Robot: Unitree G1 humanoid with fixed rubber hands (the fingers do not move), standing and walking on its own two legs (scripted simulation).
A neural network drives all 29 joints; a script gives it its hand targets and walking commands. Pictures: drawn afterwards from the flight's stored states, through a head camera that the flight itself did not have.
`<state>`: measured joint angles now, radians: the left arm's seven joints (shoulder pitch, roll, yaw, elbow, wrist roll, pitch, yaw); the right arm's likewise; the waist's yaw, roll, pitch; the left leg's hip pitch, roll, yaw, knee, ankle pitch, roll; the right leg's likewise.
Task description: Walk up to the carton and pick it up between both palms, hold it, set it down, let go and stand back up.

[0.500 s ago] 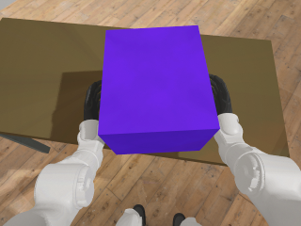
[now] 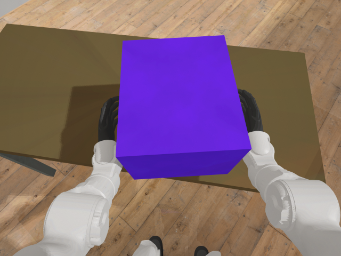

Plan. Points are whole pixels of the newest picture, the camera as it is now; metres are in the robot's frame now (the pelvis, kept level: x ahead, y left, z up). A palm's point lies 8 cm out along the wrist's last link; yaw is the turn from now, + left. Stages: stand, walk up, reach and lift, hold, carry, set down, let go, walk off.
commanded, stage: reach and lift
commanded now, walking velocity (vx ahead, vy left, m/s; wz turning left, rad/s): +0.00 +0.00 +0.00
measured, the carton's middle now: (177, 110) +0.48 +0.03 -0.03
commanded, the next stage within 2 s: none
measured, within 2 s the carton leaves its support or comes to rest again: leaves its support in 0.30 s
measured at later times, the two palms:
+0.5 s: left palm (105, 138) +0.38 +0.18 +0.01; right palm (261, 129) +0.41 -0.16 +0.02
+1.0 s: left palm (79, 92) +0.39 +0.18 +0.17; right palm (306, 93) +0.40 -0.17 +0.17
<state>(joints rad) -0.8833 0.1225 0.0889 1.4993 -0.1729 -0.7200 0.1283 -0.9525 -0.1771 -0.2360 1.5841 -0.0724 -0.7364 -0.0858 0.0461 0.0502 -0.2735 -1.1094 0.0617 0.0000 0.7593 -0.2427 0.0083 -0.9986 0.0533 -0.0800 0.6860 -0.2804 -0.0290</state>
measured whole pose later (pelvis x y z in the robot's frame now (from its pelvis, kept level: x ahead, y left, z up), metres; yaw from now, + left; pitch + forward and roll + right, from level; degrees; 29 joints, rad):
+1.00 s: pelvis +0.00 -0.02 +0.05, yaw +4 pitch +6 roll +0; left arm -0.77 0.13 0.22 1.02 0.00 -0.01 0.06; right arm -0.71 -0.10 -0.13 0.89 0.06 0.08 -0.13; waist -0.03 0.00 -0.17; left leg -0.37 0.01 -0.03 0.38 -0.12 -0.02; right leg -0.30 0.04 -0.04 0.40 -0.21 -0.04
